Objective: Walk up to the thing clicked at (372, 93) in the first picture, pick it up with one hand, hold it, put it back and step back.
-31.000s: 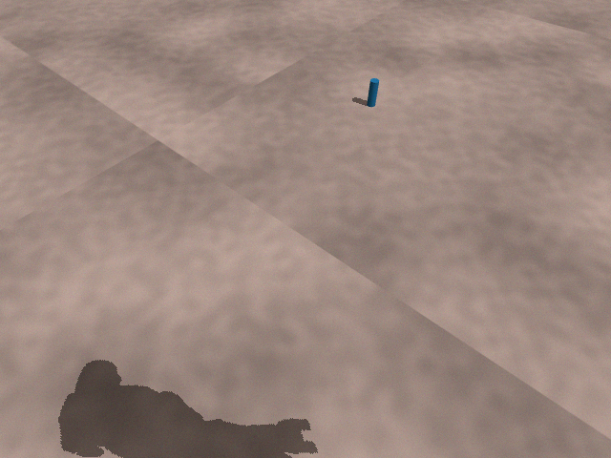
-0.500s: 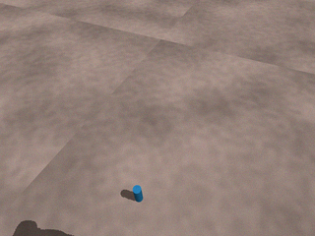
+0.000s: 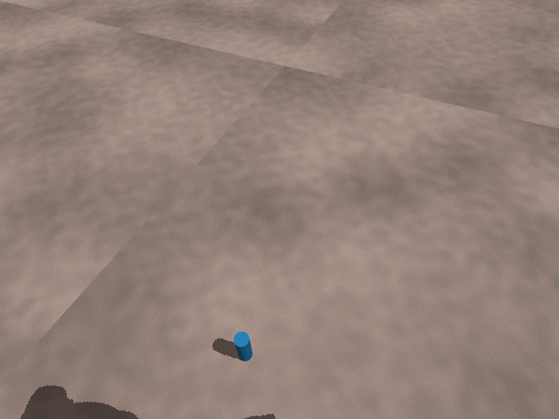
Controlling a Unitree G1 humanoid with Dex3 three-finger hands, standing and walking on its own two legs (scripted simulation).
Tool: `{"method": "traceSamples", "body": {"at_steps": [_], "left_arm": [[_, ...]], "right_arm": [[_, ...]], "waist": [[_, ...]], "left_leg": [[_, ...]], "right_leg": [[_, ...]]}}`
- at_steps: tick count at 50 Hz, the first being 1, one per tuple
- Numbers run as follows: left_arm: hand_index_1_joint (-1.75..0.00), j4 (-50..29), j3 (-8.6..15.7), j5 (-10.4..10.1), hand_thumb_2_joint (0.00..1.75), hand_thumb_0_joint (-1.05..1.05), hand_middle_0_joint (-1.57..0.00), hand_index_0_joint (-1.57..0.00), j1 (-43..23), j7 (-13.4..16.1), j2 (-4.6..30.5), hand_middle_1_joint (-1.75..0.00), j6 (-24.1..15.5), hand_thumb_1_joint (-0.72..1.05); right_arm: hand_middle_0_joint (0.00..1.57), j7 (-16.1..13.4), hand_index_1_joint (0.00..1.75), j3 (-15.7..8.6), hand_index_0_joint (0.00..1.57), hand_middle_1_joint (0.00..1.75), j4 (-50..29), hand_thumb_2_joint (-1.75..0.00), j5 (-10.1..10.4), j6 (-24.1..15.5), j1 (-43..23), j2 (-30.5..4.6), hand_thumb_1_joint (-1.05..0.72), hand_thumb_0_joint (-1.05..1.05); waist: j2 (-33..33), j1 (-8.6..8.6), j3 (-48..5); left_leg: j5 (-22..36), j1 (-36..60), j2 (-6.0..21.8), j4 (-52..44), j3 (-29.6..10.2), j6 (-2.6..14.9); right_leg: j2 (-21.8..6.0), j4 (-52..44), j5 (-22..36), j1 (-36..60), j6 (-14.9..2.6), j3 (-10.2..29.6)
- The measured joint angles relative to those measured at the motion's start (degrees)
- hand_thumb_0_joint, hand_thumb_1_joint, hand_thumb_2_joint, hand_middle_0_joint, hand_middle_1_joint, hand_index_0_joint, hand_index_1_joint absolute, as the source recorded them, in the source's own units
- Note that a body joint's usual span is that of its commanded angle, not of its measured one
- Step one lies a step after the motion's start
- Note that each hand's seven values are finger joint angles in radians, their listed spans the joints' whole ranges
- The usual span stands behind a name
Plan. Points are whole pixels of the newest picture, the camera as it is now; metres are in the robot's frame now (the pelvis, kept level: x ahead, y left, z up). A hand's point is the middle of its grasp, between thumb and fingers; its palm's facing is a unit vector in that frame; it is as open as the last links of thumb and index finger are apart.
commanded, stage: stand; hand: left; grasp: from the side
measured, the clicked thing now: (243, 346) +0.44 +0.14 -0.71
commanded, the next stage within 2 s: step back in 0.30 s
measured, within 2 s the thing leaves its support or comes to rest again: neither
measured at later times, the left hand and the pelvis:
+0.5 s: hand out of the picture +0.07 +0.27 -0.17, palm faces +0.02 -0.93 -0.37, open 7.4 cm; pelvis -0.03 +0.01 -0.01, yaw +1 degrees
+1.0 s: hand out of the picture -0.01 +0.30 -0.18, palm faces -0.08 -0.92 -0.38, open 7.4 cm; pelvis -0.12 +0.04 -0.02, yaw -3 degrees
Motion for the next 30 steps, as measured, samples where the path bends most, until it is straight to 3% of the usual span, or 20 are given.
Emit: {"method": "traceSamples", "body": {"at_steps": [15, 22, 30], "left_arm": [[-0.3, -0.5, 0.0, 0.0, 0.9, 0.01, -0.2, -0.2, 0.1, -0.1, 0.1, -0.3, 0.1, 0.91], [-0.3, -5.0, 2.5, -1.1, 0.9, 0.01, -0.2, -0.2, -1.3, 0.0, 1.4, -0.3, 1.0, 0.9], [-0.3, -10.2, 3.2, 0.1, 0.9, 0.01, -0.2, -0.2, -2.5, 0.0, 2.5, -0.3, 3.2, 0.9]], "right_arm": [[0.2, 0.0, 0.3, 0.2, 0.21, 0.3, -0.4, -0.9, 0.1, -0.1, -0.2, -0.1, -0.9, 0.0], [0.2, 0.9, 0.3, -1.4, 0.21, 0.3, -5.0, -0.9, 1.0, 1.6, -2.4, -1.6, -0.9, 0.0], [0.2, 1.5, 0.3, -3.3, 0.21, 0.3, -9.1, -0.9, 0.7, 3.3, 0.0, -4.0, -0.9, 0.0]], "waist": [[-0.2, 0.02, -0.4], [0.5, -0.85, 4.4], [-0.1, -1.13, 6.3]], "left_leg": [[-0.2, 0.6, 0.0, -0.3, -0.1, -0.06], [-2.8, -6.4, 0.4, 8.8, -0.9, 0.47], [-8.4, -11.8, -2.0, 22.5, -1.4, 3.66]], "right_leg": [[0.0, -0.4, -0.2, 0.7, -0.07, -0.1], [0.3, 7.0, -2.2, -5.2, -0.51, -0.8], [-1.8, 17.8, -5.9, -12.0, 0.71, -0.3]]}}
